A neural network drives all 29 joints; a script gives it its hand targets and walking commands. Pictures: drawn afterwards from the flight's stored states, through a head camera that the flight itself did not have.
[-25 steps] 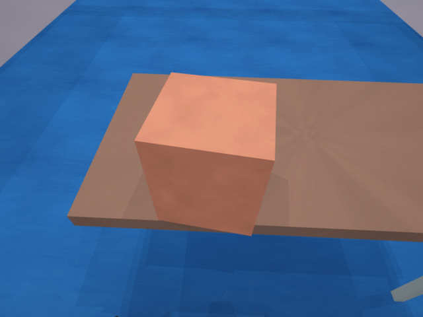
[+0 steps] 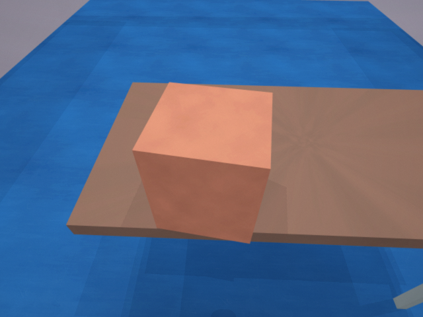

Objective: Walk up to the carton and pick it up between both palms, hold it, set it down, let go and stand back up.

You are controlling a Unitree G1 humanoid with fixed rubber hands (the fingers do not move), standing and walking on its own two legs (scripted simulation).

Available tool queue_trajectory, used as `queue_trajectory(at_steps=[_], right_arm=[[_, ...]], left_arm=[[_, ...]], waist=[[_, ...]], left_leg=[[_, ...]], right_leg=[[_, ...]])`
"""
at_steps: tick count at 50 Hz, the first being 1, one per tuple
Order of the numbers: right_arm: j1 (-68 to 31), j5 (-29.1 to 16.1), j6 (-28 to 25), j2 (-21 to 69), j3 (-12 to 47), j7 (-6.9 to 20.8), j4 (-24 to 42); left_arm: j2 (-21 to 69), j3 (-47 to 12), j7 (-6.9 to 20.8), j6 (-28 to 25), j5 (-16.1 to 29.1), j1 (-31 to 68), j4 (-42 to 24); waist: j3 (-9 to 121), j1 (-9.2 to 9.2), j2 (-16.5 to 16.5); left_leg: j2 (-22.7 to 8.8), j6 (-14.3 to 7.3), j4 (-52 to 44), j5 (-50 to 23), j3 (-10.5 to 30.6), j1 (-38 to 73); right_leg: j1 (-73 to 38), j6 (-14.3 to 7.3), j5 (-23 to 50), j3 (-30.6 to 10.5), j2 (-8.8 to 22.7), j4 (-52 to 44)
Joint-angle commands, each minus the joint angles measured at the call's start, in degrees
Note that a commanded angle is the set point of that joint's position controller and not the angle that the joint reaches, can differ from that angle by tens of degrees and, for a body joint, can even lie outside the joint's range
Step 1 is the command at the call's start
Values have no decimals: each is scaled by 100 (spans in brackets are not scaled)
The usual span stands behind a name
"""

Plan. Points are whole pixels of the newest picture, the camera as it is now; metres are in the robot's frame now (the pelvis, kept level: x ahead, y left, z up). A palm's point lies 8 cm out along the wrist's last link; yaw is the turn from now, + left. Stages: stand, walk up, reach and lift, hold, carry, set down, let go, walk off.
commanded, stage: stand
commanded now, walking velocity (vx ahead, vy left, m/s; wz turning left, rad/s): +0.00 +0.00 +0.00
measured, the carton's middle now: (210, 165) +0.42 +0.01 +0.07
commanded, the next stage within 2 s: walk up in 1.16 s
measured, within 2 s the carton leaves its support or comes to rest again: neither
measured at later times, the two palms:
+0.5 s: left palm out of the picture +0.03 +0.22 -0.13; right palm out of the picture +0.03 -0.23 -0.13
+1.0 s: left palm out of the picture -0.02 +0.19 -0.14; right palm out of the picture +0.00 -0.22 -0.14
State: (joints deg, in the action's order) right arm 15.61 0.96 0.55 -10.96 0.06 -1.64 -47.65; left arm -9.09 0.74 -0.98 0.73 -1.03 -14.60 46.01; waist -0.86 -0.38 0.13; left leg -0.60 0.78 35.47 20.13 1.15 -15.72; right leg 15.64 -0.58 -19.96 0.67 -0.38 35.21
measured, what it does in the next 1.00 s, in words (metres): stands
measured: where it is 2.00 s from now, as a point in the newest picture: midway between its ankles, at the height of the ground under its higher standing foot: outside the picture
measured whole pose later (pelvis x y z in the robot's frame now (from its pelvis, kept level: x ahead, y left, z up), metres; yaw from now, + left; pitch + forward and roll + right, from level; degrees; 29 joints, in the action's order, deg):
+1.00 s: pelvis +0.01 -0.01 +0.01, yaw +0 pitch -2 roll +0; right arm 16.4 0.5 0.3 -6.9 0.0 -2.6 -65.6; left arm -6.4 1.1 -2.4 -0.2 -0.6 -17.6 65.8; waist -2.8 0.7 0.1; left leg -1.4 1.8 25.5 16.6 1.6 -6.5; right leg 6.6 -1.5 -16.9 1.3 -0.9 25.9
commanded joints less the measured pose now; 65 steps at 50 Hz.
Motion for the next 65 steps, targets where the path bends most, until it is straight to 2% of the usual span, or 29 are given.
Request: queue_trajectory(at_steps=[1,4,6,7,8,10,12,17,18,21,24,26,30,34,35,36,38,42,45,48,52,54,55,56,57,58,59,62,65], right_arm=[[80,-23,-64,-631,-210,3,189],[216,-63,-78,-551,-182,-27,152],[164,-27,-99,-572,-164,-34,31],[74,-46,-112,-568,-173,-46,1],[154,-37,-123,-523,-203,-17,-78],[168,-2,-135,-557,-196,-35,-158],[175,-14,-136,-397,-176,-37,-201],[331,-30,-149,-313,-192,-52,-551],[394,-1,-119,-342,-137,-51,-558],[242,-13,-82,-563,-235,-98,-778],[498,-11,-107,-353,-178,-102,-931],[604,-50,-116,-238,-116,-67,-1094],[304,-12,-93,-577,-217,-88,-1165],[433,-34,-111,-201,-119,-81,-1343],[384,-12,-115,-344,-132,-77,-1359],[448,-15,-92,-144,-106,-82,-1420],[477,-35,-103,-11,-64,-122,-1468],[509,-28,-90,-331,-151,-121,-1537],[498,-67,-59,-4,-70,-119,-1626],[640,-54,-58,15,-45,-107,-1803],[512,-45,-22,10,-59,-131,-1798],[579,-84,-41,106,-33,-173,-1849],[439,-58,-45,-47,-80,-149,-1821],[498,-57,-27,74,-69,-143,-1798],[397,-67,-3,-64,-108,-125,-1849],[673,-77,-26,25,-112,-121,-1889],[630,-45,-65,19,-61,-120,-1917],[506,-20,5,107,-85,-128,-1871],[490,-21,29,103,-82,-144,-1926]], left_arm=[[-823,244,-23,-115,40,-324,-235],[-512,145,-67,-75,19,-23,-226],[-597,212,-93,-70,25,-325,-39],[-745,255,-62,-130,38,-266,6],[-588,219,-28,-142,41,-277,143],[-717,261,-88,-122,24,-263,228],[-603,250,-50,-82,2,-190,365],[-683,257,-81,-187,49,-183,618],[-825,291,-131,-185,-4,-401,719],[-368,173,-120,-118,33,-418,972],[-657,246,-152,-109,15,-374,1048],[-420,178,-121,-97,42,-401,1174],[-550,242,-115,-109,49,-534,1319],[-209,146,-153,-104,32,-536,1547],[-253,153,-158,-71,39,-447,1591],[-219,164,-170,-98,38,-649,1626],[-456,227,-135,-87,55,-558,1688],[-163,91,-179,-125,28,-753,1871],[-506,170,-178,-142,77,-735,1826],[-226,118,-164,-95,30,-696,1916],[-8,34,-189,-134,51,-726,2021],[-35,45,-213,-137,71,-776,2053],[-101,82,-167,-148,58,-707,1951],[-139,85,-148,-193,44,-874,2016],[-173,70,-122,-193,38,-759,1985],[-60,77,-116,-194,31,-708,1956],[-307,129,-136,-157,9,-587,1960],[-32,81,-171,-118,43,-717,1966],[-124,79,-190,-126,37,-775,2019]], waist=[[144,94,-31],[-7,-66,-406],[210,153,58],[165,105,148],[266,127,-300],[-361,110,229],[-52,32,218],[307,-90,-222],[195,6,292],[-273,34,-149],[-149,24,-186],[-217,-31,199],[-34,201,-207],[-464,142,-59],[-401,84,-319],[-355,157,124],[-325,98,327],[-314,133,-428],[-254,108,228],[-525,80,15],[-821,-2,89],[-619,27,-208],[-583,130,55],[-289,80,-354],[-562,78,97],[-256,-26,-137],[-578,-14,187],[-490,91,-284],[-623,103,3]], left_leg=[[-134,-221,-576,-1120,160,70],[-153,-147,-654,-1304,191,148],[-165,-193,-680,-1416,249,211],[-206,-186,-696,-1585,186,387],[-265,-246,-743,-1680,316,228],[-296,-206,-934,-1360,282,37],[-265,-223,-1064,-1115,308,34],[-236,-283,-825,-1771,188,1019],[-323,-267,-745,-2070,187,721],[-306,-256,-971,-1658,244,505],[-306,-234,-997,-1918,219,444],[-284,-181,-1144,-1550,167,403],[-342,-229,-1129,-1930,265,533],[-343,-169,-1292,-1555,294,245],[-321,-205,-1272,-1735,286,458],[-280,-185,-1285,-1628,192,475],[-369,-184,-1287,-2022,229,820],[-389,-157,-1270,-1824,265,597],[-360,-87,-1290,-2005,144,780],[-318,-91,-1272,-1598,223,594],[-389,-135,-1341,-1685,271,512],[-422,-149,-1376,-1750,215,908],[-403,-167,-1338,-1773,257,735],[-381,-113,-1305,-1629,145,902],[-340,-43,-1329,-1590,131,791],[-402,-117,-1307,-1737,139,885],[-401,-74,-1387,-1529,179,587],[-340,-43,-1380,-1469,148,625],[-362,9,-1457,-1232,141,474]], right_leg=[[-1,-210,983,-409,369,-784],[125,-283,1118,-492,446,-934],[-276,-262,1197,-517,446,-927],[-128,-196,1311,-431,410,-892],[-454,-221,1549,-418,396,-890],[-20,-197,1332,-454,366,-936],[-261,-266,994,-410,356,-1008],[21,-250,1582,-525,452,-1078],[-349,-226,1992,-424,457,-999],[-226,-112,1597,-320,368,-1049],[-513,-191,1737,-365,394,-984],[-525,-206,1686,-389,413,-1074],[-696,-160,1989,-337,439,-1102],[-644,-207,1791,-403,446,-1193],[-644,-200,2001,-428,467,-1206],[-649,-243,1717,-478,518,-1240],[-512,-218,1903,-480,450,-1166],[-1007,-208,2425,-404,526,-1345],[-921,-218,2392,-413,517,-1221],[-718,-227,1662,-339,426,-1439],[-624,-211,2073,-423,471,-1404],[-515,-239,2024,-464,500,-1398],[-590,-222,1932,-471,496,-1445],[-771,-249,2312,-445,519,-1368],[-560,-222,1889,-480,452,-1468],[-765,-267,2083,-445,501,-1308],[-688,-191,1759,-417,429,-1387],[-666,-194,1481,-369,424,-1520],[-510,-242,1068,-394,466,-1642]])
